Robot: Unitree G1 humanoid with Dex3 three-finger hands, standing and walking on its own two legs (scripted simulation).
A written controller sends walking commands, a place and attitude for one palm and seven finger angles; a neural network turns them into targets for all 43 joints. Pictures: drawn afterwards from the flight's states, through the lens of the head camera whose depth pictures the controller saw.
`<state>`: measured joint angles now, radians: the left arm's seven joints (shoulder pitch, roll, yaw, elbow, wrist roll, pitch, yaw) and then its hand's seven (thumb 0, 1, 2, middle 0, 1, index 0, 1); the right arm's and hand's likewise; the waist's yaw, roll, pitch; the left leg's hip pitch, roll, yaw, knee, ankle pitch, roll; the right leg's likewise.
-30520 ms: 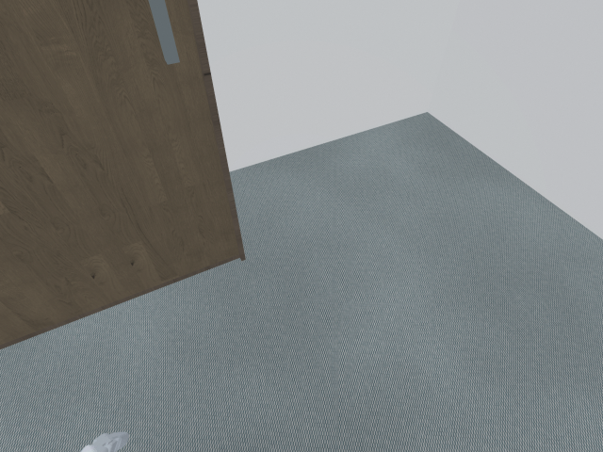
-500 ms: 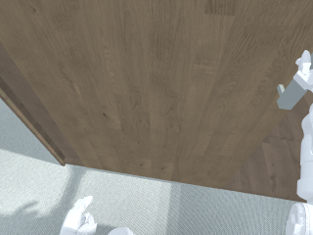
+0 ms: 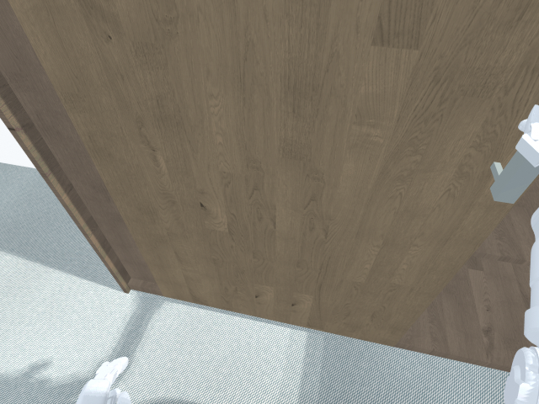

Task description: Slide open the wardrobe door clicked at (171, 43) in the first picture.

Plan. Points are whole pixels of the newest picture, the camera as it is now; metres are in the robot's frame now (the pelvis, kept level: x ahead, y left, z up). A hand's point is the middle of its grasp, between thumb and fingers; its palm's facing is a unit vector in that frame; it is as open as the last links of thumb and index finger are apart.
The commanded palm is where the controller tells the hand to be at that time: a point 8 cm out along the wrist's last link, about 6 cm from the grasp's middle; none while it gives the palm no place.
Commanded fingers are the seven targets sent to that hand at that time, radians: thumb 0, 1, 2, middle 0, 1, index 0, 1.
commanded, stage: stop walking and hold the door there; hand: right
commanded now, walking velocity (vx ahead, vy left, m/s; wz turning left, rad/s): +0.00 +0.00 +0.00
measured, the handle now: out of the picture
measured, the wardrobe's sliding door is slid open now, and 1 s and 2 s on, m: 0.68 0.68 0.68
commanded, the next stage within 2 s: loosen the grip on the handle in 0.30 s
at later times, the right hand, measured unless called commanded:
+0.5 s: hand out of the picture +0.41 -0.31 +0.23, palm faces +0.46 +0.88 -0.11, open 6.9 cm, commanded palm +0.36 -0.34 +0.22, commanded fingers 0.00 -0.17 -0.55 0.45 1.40 0.45 1.40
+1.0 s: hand out of the picture +0.41 -0.32 +0.23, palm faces +0.50 +0.85 -0.17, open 14.3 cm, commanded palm +0.37 -0.34 +0.22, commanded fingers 0.00 0.55 -0.20 0.25 1.15 0.25 1.15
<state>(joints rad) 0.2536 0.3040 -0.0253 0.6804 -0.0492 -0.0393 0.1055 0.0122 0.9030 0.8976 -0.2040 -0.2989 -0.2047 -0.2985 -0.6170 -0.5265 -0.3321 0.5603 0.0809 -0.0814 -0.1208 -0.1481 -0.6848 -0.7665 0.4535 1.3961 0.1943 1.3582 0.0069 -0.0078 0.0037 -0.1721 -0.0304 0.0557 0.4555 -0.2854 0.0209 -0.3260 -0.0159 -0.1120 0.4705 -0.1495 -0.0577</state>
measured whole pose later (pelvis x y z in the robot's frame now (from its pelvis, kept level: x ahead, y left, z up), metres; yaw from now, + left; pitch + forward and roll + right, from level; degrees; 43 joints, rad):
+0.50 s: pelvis -0.01 +0.01 +0.00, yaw -1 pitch +1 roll +1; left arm 0.28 0.25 -0.02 0.71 -0.02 -0.09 0.06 0.01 0.90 0.90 -0.21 -0.30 -0.21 -0.30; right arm -0.79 -0.54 -0.46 0.79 -0.03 -0.08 0.04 -0.14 -0.52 -0.74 0.45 1.40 0.30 1.38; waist 0.00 0.01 -0.03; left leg -0.23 -0.03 0.08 0.49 -0.30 0.04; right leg -0.38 -0.02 -0.09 0.49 -0.14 -0.04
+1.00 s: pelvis -0.01 +0.00 -0.01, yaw +0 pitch +3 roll +1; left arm 0.34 0.27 -0.02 0.74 -0.03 -0.11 0.10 0.01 0.90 0.90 -0.21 -0.30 -0.21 -0.30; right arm -0.72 -0.58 -0.40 0.69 0.00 -0.10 -0.05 -0.01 0.53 -0.21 0.43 1.31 0.29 1.21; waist 0.03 -0.01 -0.02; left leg -0.28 -0.03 0.07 0.54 -0.31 0.03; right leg -0.44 0.00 -0.07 0.54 -0.16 -0.06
